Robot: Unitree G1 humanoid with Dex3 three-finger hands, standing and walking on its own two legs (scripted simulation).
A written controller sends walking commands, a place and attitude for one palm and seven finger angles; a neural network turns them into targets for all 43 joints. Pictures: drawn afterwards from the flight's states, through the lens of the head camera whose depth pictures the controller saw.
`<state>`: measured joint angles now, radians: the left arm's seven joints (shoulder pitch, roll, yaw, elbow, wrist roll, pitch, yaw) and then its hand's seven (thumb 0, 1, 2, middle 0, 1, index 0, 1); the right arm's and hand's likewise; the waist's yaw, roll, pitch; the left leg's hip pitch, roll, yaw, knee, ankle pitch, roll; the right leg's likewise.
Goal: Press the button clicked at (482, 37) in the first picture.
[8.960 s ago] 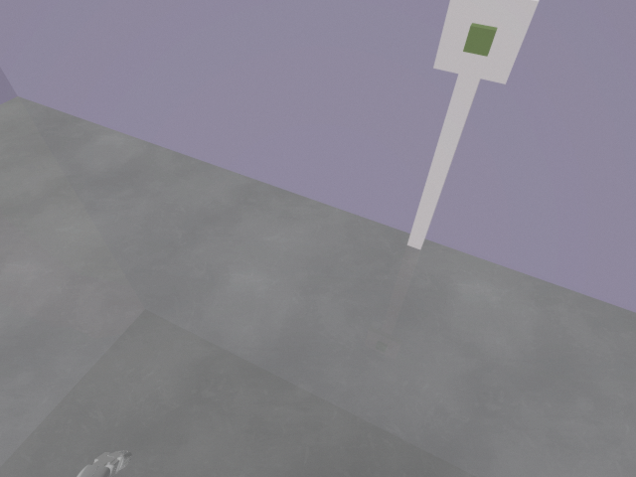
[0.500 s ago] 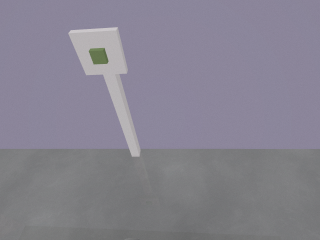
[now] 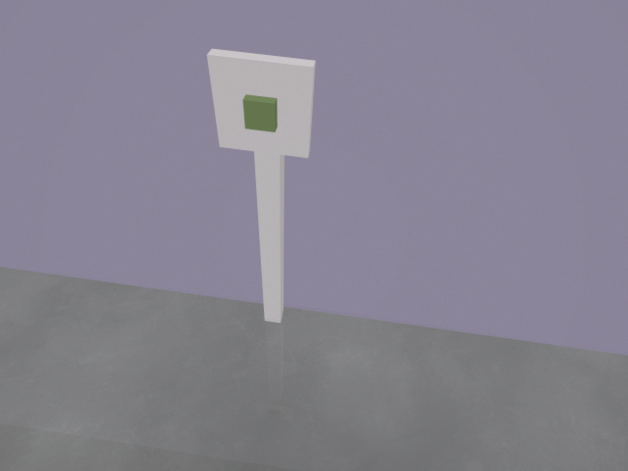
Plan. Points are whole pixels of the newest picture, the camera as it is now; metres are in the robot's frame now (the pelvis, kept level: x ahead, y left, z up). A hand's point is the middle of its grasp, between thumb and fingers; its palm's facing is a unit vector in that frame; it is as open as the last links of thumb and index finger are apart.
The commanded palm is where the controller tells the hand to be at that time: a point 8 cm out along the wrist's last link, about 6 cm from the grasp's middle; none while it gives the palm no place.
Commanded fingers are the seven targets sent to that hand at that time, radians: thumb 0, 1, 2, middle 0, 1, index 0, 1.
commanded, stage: take the last steps up to it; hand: left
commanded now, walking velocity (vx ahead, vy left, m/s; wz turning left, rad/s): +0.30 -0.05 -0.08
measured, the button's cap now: (261, 112) +0.72 +0.19 +0.09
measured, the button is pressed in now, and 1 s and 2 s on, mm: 0 0 0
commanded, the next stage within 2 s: come to a stop and stand still in 0.42 s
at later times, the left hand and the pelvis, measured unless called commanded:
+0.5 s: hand (250, 371) +0.31 +0.14 -0.18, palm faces -0.10 -0.98 -0.18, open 7.4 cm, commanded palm none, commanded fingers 0.00 0.90 0.90 -0.20 -0.30 -0.20 -0.30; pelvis +0.19 -0.02 -0.02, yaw -3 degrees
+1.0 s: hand (218, 390) +0.28 +0.19 -0.19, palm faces +0.04 -0.98 -0.20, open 7.4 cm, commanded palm none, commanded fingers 0.00 0.90 0.90 -0.20 -0.30 -0.20 -0.30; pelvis +0.23 +0.00 -0.01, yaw -2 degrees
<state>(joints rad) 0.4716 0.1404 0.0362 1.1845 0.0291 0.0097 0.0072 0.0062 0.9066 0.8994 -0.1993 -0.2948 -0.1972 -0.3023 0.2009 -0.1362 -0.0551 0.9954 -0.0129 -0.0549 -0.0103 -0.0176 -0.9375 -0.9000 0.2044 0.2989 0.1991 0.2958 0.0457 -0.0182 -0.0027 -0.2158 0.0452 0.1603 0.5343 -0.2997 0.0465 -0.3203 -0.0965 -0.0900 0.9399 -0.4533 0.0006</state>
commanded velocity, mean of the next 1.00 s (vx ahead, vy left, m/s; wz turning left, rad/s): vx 0.02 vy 0.00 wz -0.03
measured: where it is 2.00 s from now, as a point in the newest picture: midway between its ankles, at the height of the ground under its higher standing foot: outside the picture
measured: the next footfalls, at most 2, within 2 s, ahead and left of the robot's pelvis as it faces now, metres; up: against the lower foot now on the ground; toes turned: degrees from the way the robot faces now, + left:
right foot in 0.48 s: +0.31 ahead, -0.11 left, +0.00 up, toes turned -10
left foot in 0.96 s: +0.25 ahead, +0.11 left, +0.00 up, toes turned -1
